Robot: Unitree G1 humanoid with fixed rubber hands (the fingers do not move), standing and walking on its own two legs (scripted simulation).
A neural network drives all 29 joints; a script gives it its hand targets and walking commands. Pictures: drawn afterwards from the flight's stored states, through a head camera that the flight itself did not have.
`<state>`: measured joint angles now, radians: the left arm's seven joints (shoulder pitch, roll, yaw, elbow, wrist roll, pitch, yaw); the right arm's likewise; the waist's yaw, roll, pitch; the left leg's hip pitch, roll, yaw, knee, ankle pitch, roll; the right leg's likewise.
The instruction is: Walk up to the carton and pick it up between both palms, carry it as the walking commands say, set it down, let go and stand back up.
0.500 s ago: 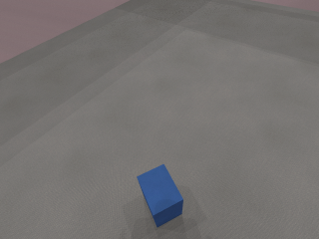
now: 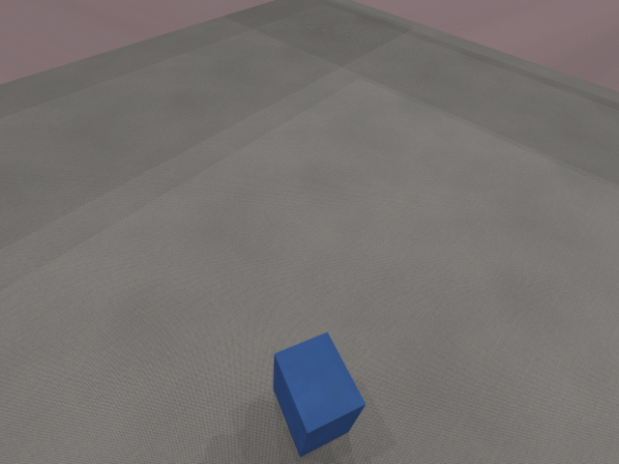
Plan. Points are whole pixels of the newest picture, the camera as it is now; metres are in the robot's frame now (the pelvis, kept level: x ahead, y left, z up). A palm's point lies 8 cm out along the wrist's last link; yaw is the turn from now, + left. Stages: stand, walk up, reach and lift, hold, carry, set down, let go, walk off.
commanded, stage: walk up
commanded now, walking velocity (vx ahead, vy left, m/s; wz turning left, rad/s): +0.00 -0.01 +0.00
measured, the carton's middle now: (313, 395) +0.43 -0.05 -0.64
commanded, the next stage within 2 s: none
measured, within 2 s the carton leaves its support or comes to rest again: neither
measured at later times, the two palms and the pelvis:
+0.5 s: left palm out of the picture -0.02 +0.17 -0.13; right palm out of the picture -0.01 -0.30 -0.15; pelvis -0.06 -0.07 -0.01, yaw +0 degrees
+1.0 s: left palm out of the picture +0.00 +0.20 -0.13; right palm out of the picture -0.07 -0.28 -0.12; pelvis -0.03 -0.04 +0.00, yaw +3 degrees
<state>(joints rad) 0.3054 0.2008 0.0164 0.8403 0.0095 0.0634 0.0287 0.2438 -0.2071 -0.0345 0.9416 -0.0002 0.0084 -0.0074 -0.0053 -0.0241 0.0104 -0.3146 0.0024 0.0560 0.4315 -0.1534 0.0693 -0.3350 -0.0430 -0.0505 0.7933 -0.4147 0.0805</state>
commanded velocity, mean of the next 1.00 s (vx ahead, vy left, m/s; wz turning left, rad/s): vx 0.11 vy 0.02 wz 0.00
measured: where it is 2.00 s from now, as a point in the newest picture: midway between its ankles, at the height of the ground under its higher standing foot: outside the picture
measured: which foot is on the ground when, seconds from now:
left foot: down 0.00-0.40, up 0.42-0.80, down 0.82-1.00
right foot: up 0.00-0.38, down 0.40-0.84, up 0.86-1.00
